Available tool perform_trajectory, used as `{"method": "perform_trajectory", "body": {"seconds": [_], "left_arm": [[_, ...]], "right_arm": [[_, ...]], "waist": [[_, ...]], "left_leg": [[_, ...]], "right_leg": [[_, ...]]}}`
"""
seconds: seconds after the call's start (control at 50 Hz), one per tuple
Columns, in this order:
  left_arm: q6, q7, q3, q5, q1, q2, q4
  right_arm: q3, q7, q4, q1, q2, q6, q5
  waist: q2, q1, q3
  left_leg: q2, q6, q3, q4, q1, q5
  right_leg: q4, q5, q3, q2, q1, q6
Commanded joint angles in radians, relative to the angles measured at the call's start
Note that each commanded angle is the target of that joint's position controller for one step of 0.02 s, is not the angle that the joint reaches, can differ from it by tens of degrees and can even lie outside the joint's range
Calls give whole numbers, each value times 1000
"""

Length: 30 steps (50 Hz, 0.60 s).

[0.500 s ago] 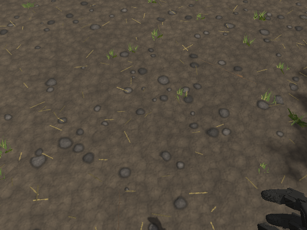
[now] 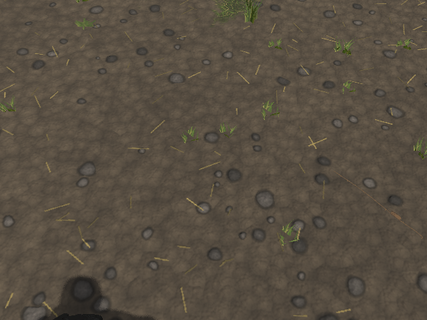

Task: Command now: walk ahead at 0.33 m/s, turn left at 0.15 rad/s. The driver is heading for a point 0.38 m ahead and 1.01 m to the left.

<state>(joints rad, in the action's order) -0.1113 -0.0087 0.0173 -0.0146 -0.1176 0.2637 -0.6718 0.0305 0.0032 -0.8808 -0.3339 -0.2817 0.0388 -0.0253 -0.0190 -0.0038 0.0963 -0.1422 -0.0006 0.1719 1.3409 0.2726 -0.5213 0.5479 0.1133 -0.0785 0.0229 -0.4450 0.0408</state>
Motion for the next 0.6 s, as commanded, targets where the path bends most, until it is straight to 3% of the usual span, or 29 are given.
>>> {"method": "perform_trajectory", "body": {"seconds": [0.02, 0.04, 0.06, 0.08, 0.12, 0.18, 0.24, 0.28, 0.3, 0.32, 0.34, 0.36, 0.38, 0.4, 0.42, 0.44, 0.48, 0.54, 0.58, 0.6], "left_arm": [[-6, 14, 36, 13, -141, 114, -7], [-8, 9, 34, 10, -115, 109, -16], [-11, 1, 29, 5, -58, 93, -19], [-12, -5, 35, 2, -11, 107, -18], [0, 4, 57, 8, 5, 162, -26], [25, 30, 67, 23, -6, 177, -40], [51, 45, 76, 28, 3, 187, -49], [71, 52, 81, 37, 9, 191, -51], [79, 54, 81, 42, 12, 184, -52], [84, 55, 78, 39, -8, 167, -57], [84, 51, 68, 7, -27, 144, -32], [84, 40, 46, -10, -65, 100, 18], [80, 26, 52, 3, -30, 132, 1], [81, 23, 57, 17, 14, 145, 10], [83, 34, 61, 8, 27, 139, -4], [86, 45, 67, -3, 43, 151, 3], [92, 41, 68, 0, 53, 137, 13], [92, 34, 58, 11, 68, 98, 17], [94, 30, 58, 15, 74, 93, 18], [94, 25, 60, 21, 61, 99, 16]], "right_arm": [[26, 9, 120, 79, -107, -13, 3], [22, 12, 119, 48, -76, -23, 10], [16, 18, 108, 1, -40, -33, 0], [11, 24, 116, 9, -28, -35, -4], [8, 15, 145, 57, -30, -28, 2], [22, -14, 188, 136, -69, -31, 3], [53, -28, 242, 210, -121, -50, 10], [69, -35, 262, 213, -132, -59, 16], [79, -34, 258, 177, -131, -57, 18], [98, -27, 239, 89, -155, -51, 20], [135, -5, 240, 5, -278, -46, 22], [138, -2, 273, 17, -334, -42, 48], [125, -8, 295, 59, -266, -33, 36], [116, -6, 311, 115, -232, -27, 22], [109, -1, 316, 159, -202, -32, 0], [104, 9, 327, 196, -186, -43, -12], [105, 25, 344, 217, -179, -61, 6], [119, 44, 349, 191, -193, -72, 8], [124, 51, 356, 191, -198, -80, 6], [124, 52, 362, 193, -192, -83, 2]], "waist": [[65, 47, -152], [37, 10, -130], [8, -33, -118], [-16, -45, -101], [-72, -30, -154], [-93, -4, -202], [-79, 10, -161], [-69, 6, -129], [-50, -11, -129], [2, -43, -158], [248, -63, -184], [361, -4, -340], [201, -35, -404], [135, -20, -339], [54, 3, -284], [63, 17, -253], [120, 38, -248], [115, 27, -272], [133, 18, -283], [139, 16, -306]], "left_leg": [[138, -21, -30, 59, 331, 38], [158, -18, -40, -24, 273, 49], [174, -22, -46, -143, 214, 60], [175, -30, -75, -278, 185, 114], [184, -38, -118, -483, 118, 335], [200, -30, -124, -610, 102, 507], [213, 4, -136, -658, 132, 463], [197, 33, -172, -700, 133, 401], [172, 57, -193, -759, 89, 411], [143, 104, -168, -834, -26, 485], [292, 215, 124, -921, -190, 960], [479, 444, 501, -948, -397, 984], [462, 411, 484, -973, -372, 818], [413, 355, 390, -979, -299, 728], [355, 291, 321, -988, -226, 637], [320, 259, 283, -996, -154, 591], [258, 239, 251, -1002, -73, 601], [239, 228, 274, -982, -75, 620], [232, 214, 308, -976, -64, 565], [221, 205, 325, -997, -46, 357]], "right_leg": [[-222, -626, 387, -342, 355, 240], [-258, -618, 328, -311, 265, 230], [-285, -610, 243, -290, 183, 213], [-301, -638, 161, -255, 122, 197], [-297, -657, 48, -225, 129, 180], [-275, -523, 3, -249, 217, 155], [-234, -313, -11, -284, 246, 130], [-165, -241, -16, -297, 262, 112], [-83, -257, -40, -277, 261, 88], [80, -278, -71, -220, 228, 47], [408, -13, -126, -93, 40, -46], [696, 573, 12, 74, -231, -93], [752, 537, 185, 24, -245, -75], [732, 456, 192, 7, -252, -62], [663, 388, 189, -14, -245, -67], [588, 343, 186, -22, -215, -76], [505, 293, 167, 11, -129, -93], [343, 271, 178, 47, -79, -113], [266, 235, 190, 57, -36, -117], [219, 214, 193, 55, 3, -111]]}}
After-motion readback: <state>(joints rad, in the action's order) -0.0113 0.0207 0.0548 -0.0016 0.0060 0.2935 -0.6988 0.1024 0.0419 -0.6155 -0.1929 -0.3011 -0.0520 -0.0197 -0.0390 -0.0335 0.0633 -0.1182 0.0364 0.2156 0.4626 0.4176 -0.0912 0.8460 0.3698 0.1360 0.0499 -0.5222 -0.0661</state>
